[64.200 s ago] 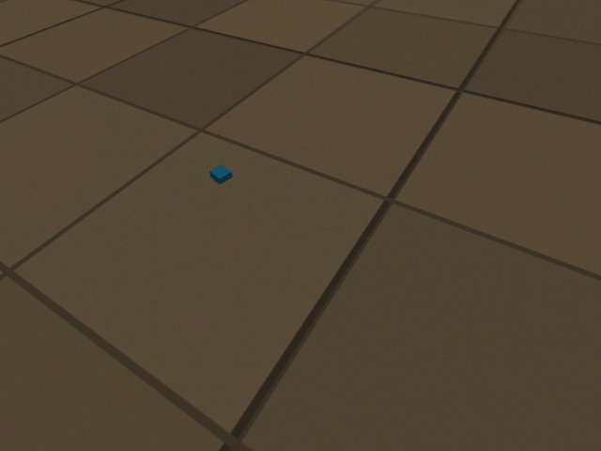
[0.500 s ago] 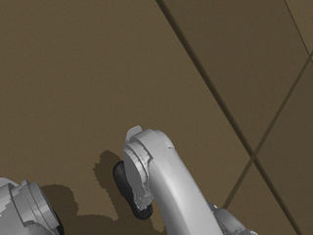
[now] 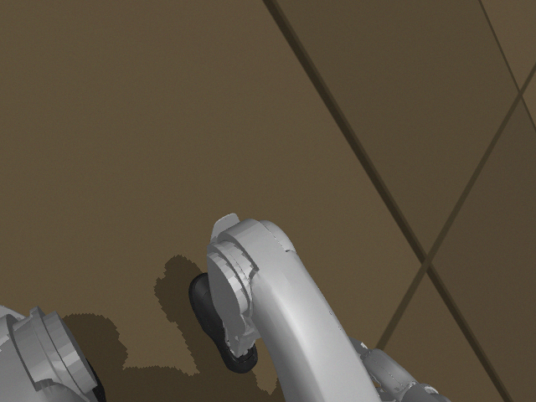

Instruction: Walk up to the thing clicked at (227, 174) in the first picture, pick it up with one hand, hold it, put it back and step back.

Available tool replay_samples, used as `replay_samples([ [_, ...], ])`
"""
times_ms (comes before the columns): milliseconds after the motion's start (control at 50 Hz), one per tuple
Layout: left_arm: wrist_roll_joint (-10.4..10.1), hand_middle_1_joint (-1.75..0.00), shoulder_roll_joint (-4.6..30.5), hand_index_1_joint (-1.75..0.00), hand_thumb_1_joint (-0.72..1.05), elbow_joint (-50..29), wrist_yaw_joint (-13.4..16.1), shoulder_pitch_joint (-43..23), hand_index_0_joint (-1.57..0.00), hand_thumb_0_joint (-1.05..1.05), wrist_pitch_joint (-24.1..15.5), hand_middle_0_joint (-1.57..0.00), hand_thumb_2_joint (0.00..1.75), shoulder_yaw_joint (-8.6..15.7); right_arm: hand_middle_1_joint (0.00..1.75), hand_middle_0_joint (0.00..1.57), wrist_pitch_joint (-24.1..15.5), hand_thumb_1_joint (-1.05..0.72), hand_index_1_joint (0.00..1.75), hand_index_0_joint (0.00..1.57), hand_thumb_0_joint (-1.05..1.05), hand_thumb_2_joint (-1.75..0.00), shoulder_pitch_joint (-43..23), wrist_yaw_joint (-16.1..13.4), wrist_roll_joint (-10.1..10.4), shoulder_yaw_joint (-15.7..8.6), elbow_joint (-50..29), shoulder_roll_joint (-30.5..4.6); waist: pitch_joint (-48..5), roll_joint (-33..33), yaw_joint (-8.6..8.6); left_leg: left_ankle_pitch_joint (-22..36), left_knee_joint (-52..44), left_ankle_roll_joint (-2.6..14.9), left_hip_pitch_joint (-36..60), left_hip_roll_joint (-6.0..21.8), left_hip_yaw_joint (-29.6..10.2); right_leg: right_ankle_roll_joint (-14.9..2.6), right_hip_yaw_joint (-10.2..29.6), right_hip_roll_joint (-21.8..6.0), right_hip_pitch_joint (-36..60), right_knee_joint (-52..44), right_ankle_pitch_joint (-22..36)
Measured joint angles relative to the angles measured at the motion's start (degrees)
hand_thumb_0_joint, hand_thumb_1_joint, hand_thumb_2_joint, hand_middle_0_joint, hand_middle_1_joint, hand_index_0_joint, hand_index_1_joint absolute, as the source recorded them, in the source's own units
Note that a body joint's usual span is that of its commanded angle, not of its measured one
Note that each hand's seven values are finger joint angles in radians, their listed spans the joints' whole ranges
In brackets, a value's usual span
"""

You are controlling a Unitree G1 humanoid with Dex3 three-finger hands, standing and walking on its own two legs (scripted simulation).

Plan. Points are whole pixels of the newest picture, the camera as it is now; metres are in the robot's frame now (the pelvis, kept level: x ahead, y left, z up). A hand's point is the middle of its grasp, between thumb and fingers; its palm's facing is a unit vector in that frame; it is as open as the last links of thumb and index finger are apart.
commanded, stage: rest palm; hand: left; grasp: from above
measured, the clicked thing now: out of the picture +0.51 +0.37 -0.30
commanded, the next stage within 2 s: close in 0.62 s
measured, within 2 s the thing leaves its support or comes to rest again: neither
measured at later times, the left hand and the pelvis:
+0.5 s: hand out of the picture +0.48 +0.36 -0.24, palm faces -0.43 -0.14 -0.89, open 12.3 cm; pelvis +0.00 +0.00 +0.00, yaw +0 degrees
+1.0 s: hand out of the picture +0.48 +0.36 -0.24, palm faces -0.43 -0.13 -0.89, open 10.9 cm; pelvis +0.00 +0.00 +0.01, yaw +0 degrees
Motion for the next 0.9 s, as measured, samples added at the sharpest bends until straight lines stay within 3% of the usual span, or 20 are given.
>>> replay_samples([
  [760, -2.08, -0.98, 1.25, -0.98, -0.18, -1.29, -1.27, -0.42, -0.32, 0.0, 0.79, -0.31, 0.83, -0.96, 0.3, 0.21, 0.82, -0.91, 0.3, 0.2, 0.0, -0.9, -0.07, -0.68, -0.01, 1.46, -0.24, 0.08, 0.86, -0.07, -0.41, -0.21, -0.61, 0.22, 0.65, 0.27, -0.23, 0.19, -0.24, 0.15, 0.78, -1.05, 0.11],
  [900, -2.17, -0.92, 1.26, -0.92, -0.11, -1.46, -1.46, -0.64, -0.38, 0.0, 0.89, -0.35, 0.74, -1.32, 0.3, 0.21, 1.23, -0.91, 0.3, 0.2, 0.0, -0.9, -0.29, -0.91, -0.03, 1.7, -0.55, 0.2, 0.8, 0.03, -0.42, -0.23, -0.64, 0.26, 0.66, 0.23, -0.2, 0.16, -0.24, 0.09, 0.86, -1.09, 0.05],
])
